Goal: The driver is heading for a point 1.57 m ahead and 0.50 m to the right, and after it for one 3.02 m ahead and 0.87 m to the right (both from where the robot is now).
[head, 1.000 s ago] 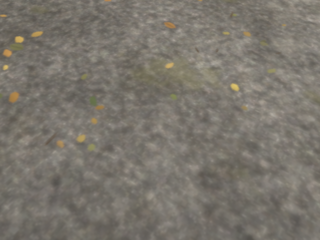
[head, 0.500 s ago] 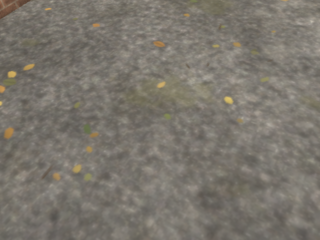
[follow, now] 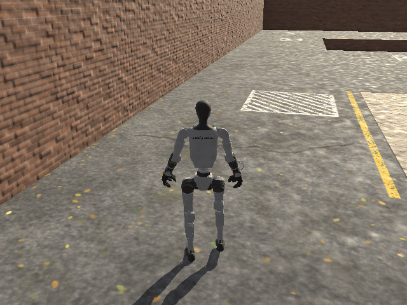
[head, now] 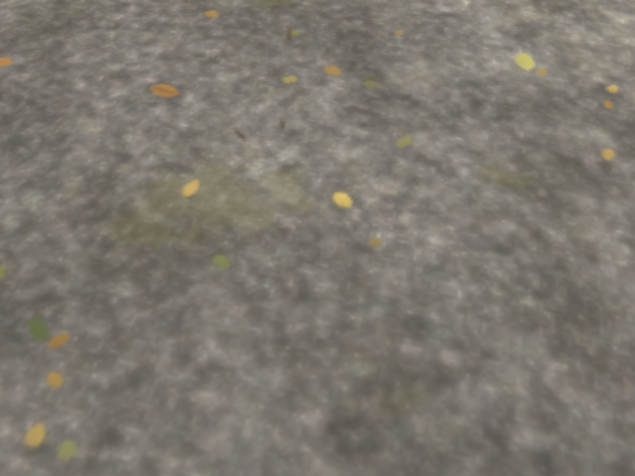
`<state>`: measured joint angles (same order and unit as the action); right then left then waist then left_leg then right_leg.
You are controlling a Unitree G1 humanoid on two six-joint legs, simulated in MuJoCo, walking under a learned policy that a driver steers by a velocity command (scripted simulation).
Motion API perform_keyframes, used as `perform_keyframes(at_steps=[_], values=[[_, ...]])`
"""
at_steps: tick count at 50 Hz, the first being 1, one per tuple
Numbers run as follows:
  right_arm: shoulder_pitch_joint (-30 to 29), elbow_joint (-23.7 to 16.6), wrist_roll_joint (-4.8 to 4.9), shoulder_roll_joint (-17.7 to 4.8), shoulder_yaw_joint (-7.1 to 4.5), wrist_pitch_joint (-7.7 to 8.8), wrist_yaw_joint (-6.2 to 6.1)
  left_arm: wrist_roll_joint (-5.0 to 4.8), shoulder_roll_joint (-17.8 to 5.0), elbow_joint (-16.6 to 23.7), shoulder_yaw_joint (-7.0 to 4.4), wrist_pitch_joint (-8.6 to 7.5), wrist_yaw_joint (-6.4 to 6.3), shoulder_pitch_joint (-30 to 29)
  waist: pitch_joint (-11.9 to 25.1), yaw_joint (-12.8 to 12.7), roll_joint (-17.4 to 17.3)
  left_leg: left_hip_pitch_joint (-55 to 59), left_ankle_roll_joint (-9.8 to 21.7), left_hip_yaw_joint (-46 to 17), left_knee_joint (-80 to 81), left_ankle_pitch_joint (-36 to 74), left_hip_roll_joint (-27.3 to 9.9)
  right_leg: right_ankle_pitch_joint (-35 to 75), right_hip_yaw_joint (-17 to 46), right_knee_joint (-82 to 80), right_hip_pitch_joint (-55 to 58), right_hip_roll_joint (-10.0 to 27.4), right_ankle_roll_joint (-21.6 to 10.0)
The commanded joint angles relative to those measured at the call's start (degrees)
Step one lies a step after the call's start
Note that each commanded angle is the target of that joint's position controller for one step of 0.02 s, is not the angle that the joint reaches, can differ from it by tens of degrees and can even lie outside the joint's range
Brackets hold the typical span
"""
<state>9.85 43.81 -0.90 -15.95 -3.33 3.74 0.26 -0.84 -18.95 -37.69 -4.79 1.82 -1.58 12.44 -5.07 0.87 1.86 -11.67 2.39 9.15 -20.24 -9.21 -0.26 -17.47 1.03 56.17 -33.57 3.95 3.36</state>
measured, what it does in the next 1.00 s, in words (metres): steps on the spot, turning right: right foot, then left foot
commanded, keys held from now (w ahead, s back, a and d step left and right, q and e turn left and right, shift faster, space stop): e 0.74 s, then no key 0.14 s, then w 0.12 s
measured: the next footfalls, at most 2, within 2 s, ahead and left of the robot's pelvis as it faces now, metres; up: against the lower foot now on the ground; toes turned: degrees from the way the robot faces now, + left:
right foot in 0.20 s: +0.15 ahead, -0.14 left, +0.00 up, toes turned -9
left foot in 0.62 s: +0.18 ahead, +0.09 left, +0.00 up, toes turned -25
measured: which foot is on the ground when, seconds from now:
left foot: down 0.00-0.20, up 0.22-0.60, down 0.62-1.00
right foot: up 0.00-0.18, down 0.20-0.62, up 0.64-1.00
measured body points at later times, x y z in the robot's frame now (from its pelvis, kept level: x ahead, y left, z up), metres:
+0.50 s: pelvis +0.08 -0.03 -0.01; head +0.12 -0.06 +0.44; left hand +0.32 +0.21 -0.08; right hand +0.17 -0.34 -0.11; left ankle +0.14 +0.12 -0.70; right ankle +0.11 -0.13 -0.74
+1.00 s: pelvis +0.08 -0.01 -0.01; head +0.11 -0.03 +0.44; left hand +0.36 +0.13 -0.10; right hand +0.04 -0.32 -0.12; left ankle +0.15 +0.11 -0.74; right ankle +0.00 -0.11 -0.74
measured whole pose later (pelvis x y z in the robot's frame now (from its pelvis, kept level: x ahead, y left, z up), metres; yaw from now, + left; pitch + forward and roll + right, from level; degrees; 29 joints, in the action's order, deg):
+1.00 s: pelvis +0.08 -0.01 -0.01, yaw -31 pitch +1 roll +0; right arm 11.6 43.0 1.3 -16.8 -3.1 -1.1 -0.1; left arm -1.0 -16.4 -35.8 -3.0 2.7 -0.3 10.3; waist -1.9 2.1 -0.1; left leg -13.3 -0.4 4.2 -27.8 -15.3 -3.7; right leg -19.3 0.5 30.2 -13.2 0.3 1.6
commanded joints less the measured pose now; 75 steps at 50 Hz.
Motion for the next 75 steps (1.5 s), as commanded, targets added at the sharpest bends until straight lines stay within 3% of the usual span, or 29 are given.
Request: perform_keyframes(at_steps=[1, 9, 10, 11, 12, 13, 15, 19, 27, 30, 31, 32, 33, 34, 38, 44, 49, 50, 51, 52, 53, 54, 58, 67, 70, 72, 73, 74, 75], values=[[-6.0, -4.2, 0.67, -9.7, -2.49, -0.05, -0.85, 0.2, -1.7, 3.8, -0.16, -0.03, 1.17, 3.1, 7.5, -1.7, -6.8, 1.4, 10.9, -5.1, 7.5, 24.4, -16.6, 7.7, 0.6, -7.2, 7.4, 2.1, -0.6], [-3.6, -2.5, 3.47, -11.5, -3.35, -2.93, -0.04, 0.34, -5.7, 8.0, -2.4, 1.11, 2.85, 0.2, 7.9, -2.5, -4.8, 5.6, 4.1, -0.3, -9.3, 19.4, -15.6, 10.4, -4.3, -28.4, 17.8, -2.9, -6.5], [-0.3, -2.0, 2.33, -9.6, -2.85, -2.84, 0.15, 0.48, -10.7, 7.5, -4.12, 0.89, 1.77, 4.6, 11.2, -3.5, 3.1, -0.7, -0.3, 2.8, -21.6, 13.5, -10.9, 30.5, 2.6, -32.1, 28.5, 0.3, -9.7], [-0.4, -5.1, -0.77, -6.0, -1.28, -2.63, 0.19, 1.2, -17.5, 8.8, -5.17, 0.62, 0.56, 5.0, 12.5, -1.5, 18.4, -21.5, -6.4, 4.0, -41.3, -24.5, -0.9, 49.7, 26.1, -32.0, 39.7, 15.5, -21.7], [-3.0, -5.0, -0.34, -7.7, -1.54, -2.69, 0.19, 1.9, -13.3, 9.5, -3.73, -0.78, 1.21, 5.7, 19.9, -4.7, 10.6, -23.8, -6.5, -9.8, -50.8, -31.8, 0.8, 46.4, 31.5, -33.4, 39.2, 19.0, -27.1], [-5.1, -5.4, 1.29, -9.3, -1.96, -3.03, 0.19, 1.5, -11.2, 9.1, -2.93, -1.83, 1.68, 3.8, 17.4, -4.4, 6.2, -25.4, -5.8, -12.1, -53.0, -28.3, -0.8, 44.2, 25.5, -33.6, 37.4, 16.4, -24.9], [-5.4, -4.9, 0.79, -9.2, -2.09, -3.23, -0.75, -0.13, -8.7, 8.6, -2.3, -2.15, 1.35, -0.9, 13.0, -2.0, 2.0, -26.1, -5.0, -13.1, -46.8, -20.3, -2.8, 33.7, 19.4, -34.1, 32.6, 11.0, -18.7], [-3.7, -4.1, 0.9, -7.7, -1.69, -3.94, -0.93, 0.92, -9.0, 9.4, -2.13, -1.29, 0.31, -4.5, 13.1, 0.2, 4.3, -17.7, -6.8, -12.0, -37.1, -14.6, -0.3, 33.0, 16.5, -35.1, 25.4, 7.3, -17.8], [-4.7, -5.2, 1.33, -7.2, -1.59, -3.83, -0.23, 0.5, -9.5, 8.7, -2.48, -0.1, 0.38, -4.9, 11.6, -1.6, 7.6, -9.8, -5.9, -13.1, -19.8, -12.1, 2.3, 15.1, 24.4, -34.4, 20.8, 5.3, -16.1], [-0.1, -4.2, 1.04, -7.1, -2.17, -3.05, 0.33, -0.43, -8.5, 8.8, -2.16, 0.51, 0.18, -6.5, 11.3, 1.1, 7.3, -1.2, -3.4, -11.8, -4.6, -3.2, 2.0, 12.2, 25.1, -30.8, 17.9, 2.1, -12.4], [2.0, -4.0, 0.22, -10.4, -3.08, -3.08, 0.03, -0.29, -6.4, 8.7, -1.58, 0.55, 0.02, -4.8, 11.9, 0.7, 2.1, 4.6, -0.5, -18.1, -0.3, -1.2, -5.8, 3.7, 21.6, -24.7, 12.6, -1.4, -9.1], [0.5, -4.4, -0.82, -15.8, -4.12, -3.67, -0.33, -0.17, -4.1, 9.6, -1.1, 0.3, -0.02, -3.0, 8.7, -2.1, -14.5, 6.5, 7.2, -32.5, 3.8, 5.2, -18.2, -13.2, 8.9, -12.7, 0.4, -11.4, -5.1], [-0.4, -5.5, -2.15, -13.9, -3.71, -3.24, -0.4, 0.68, -8.7, 9.4, -2.52, -0.39, -0.14, -2.8, 8.2, -0.8, -16.4, 1.1, 14.2, -39.7, 5.6, 7.4, -24.7, -18.9, 7.9, 1.6, -0.9, -9.3, -2.4], [-4.2, -6.8, -1.75, -10.8, -2.69, -2.95, -0.93, 0.19, -11.2, 8.1, -3.61, -0.32, 0.06, -1.6, 7.0, -2.3, -11.8, -0.3, 13.3, -34.4, 4.8, 7.3, -22.0, -14.9, 9.0, 8.2, -0.2, -7.5, -1.7], [-5.5, -7.0, 0.44, -7.6, -1.67, -3.34, -2.21, -0.2, -6.4, 6.0, -2.69, 1.07, -0.03, -0.9, 4.8, -1.4, -9.0, 2.6, 9.0, -19.3, 3.0, 10.6, -13.4, -5.7, 5.4, 13.3, -2.3, -6.4, 1.6], [-1.6, -5.7, 0.8, -10.8, -2.67, -4.51, -1.61, 0.43, -2.0, 8.1, -0.11, 0.58, 0.5, -5.6, 8.6, 1.8, -12.3, 8.2, 10.8, -15.8, 0.8, 18.8, -14.8, -8.8, 1.0, -8.4, 7.2, -3.9, 2.1], [0.5, -3.6, 2.88, -10.9, -2.09, -4.26, -0.25, -0.09, -2.4, 4.0, 0.15, 0.09, 1.51, 0.7, 6.6, -0.7, -10.9, -3.0, 8.3, -16.2, 2.7, -11.7, -13.4, 2.3, -4.5, -33.3, 26.5, -6.2, -3.4], [1.0, -3.0, 2.46, -8.6, -1.16, -3.61, 0.15, -0.29, -3.2, 3.0, -0.08, -0.14, 1.34, 3.4, 7.3, -2.2, -9.0, -7.7, 5.5, -14.5, -0.2, -13.7, -11.8, 1.9, -2.5, -35.3, 33.8, -5.2, -5.1], [-0.6, -3.7, 1.0, -4.1, 0.39, -2.71, 0.87, -0.24, -5.5, 1.9, -0.54, -0.41, 0.88, 8.4, 9.6, -3.9, -1.2, -15.2, 1.3, -9.4, -12.2, -16.3, -7.5, 1.1, 9.0, -37.2, 42.3, 3.3, -7.5], [-3.9, -7.3, 0.74, -3.3, 0.67, -1.6, 0.86, 0.67, -13.1, 1.7, -2.34, -0.77, 1.14, 10.6, 7.7, -4.7, 12.6, -28.9, -2.8, -2.8, -24.5, -23.2, 0.1, -10.2, 27.9, -41.9, 41.4, 14.9, -16.3], [-8.4, -8.2, 1.96, -8.7, -0.96, -0.91, 0.3, 1.21, -11.4, 1.6, -2.09, -2.36, 1.44, 10.8, 3.4, -7.5, 8.6, -33.0, -3.1, -8.9, -34.8, -25.3, -2.3, -15.6, 33.9, -46.2, 36.6, 17.5, -21.1], [-6.7, -7.8, 2.96, -10.2, -1.81, -0.64, 0.51, 1.24, -8.1, 1.3, -0.93, -3.61, 1.36, 8.6, 0.5, -5.3, 8.5, -35.6, -2.3, -10.9, -38.4, -20.8, -4.1, -18.7, 30.5, -46.9, 35.8, 15.9, -20.0], [-4.3, -5.0, 1.68, -7.8, -1.76, 0.67, 1.43, 0.8, -4.5, 1.1, 0.35, -5.49, 0.81, 5.5, -0.5, -3.0, 5.7, -34.8, -2.4, -10.5, -36.2, -4.2, -5.6, -2.3, 17.8, -49.3, 34.9, 9.5, -15.7], [-11.7, -7.7, 2.28, -5.0, 0.19, 1.07, 2.92, -0.35, -8.0, -2.6, -1.01, -5.81, 1.06, 10.1, -1.8, -5.0, 4.2, -22.0, -3.1, -9.0, -13.4, 7.2, -3.0, 8.3, 8.4, -49.0, 29.8, 9.7, -14.7], [-9.6, -7.6, 2.28, -6.9, -0.26, 1.45, 3.15, -0.48, -8.7, -3.7, -1.41, -5.34, 1.0, 10.0, -0.9, -3.0, 4.5, -18.3, -0.5, -8.5, -11.0, 3.9, -2.2, 14.7, 8.6, -45.8, 33.0, 11.5, -13.4], [0.2, -5.0, 2.02, -9.7, -1.86, 1.4, 2.32, -0.09, -8.1, -4.0, -1.06, -4.79, 0.87, 9.4, 5.9, 2.5, 3.6, -3.7, 2.2, -5.7, -9.0, 2.7, 1.0, 33.6, 4.7, -32.3, 32.1, 7.9, -11.0], [9.5, -2.8, 2.04, -12.2, -2.93, 1.29, 1.74, 0.63, -6.0, -3.7, -0.12, -4.65, 0.63, 10.3, 13.3, 6.4, 1.5, 11.2, 4.4, -9.0, -10.7, 2.5, -2.2, 32.1, 2.1, -18.6, 25.0, 4.9, -8.9], [15.9, -2.0, 0.53, -18.5, -4.26, 0.99, 1.48, 0.5, -0.5, -1.7, 1.59, -5.34, 0.71, 16.2, 22.6, 5.1, -14.2, 31.1, 13.0, -35.9, -6.0, -12.4, -17.5, 10.3, -1.1, 5.5, 4.1, -3.9, -3.8], [16.6, -1.7, 1.31, -14.3, -2.89, 1.24, 1.96, -0.05, -2.0, -2.1, 1.55, -6.57, 0.68, 13.9, 24.6, 6.0, -17.8, 31.3, 14.6, -53.1, 5.2, -22.4, -20.8, -14.9, 7.0, 14.6, -3.0, -7.2, -3.6]])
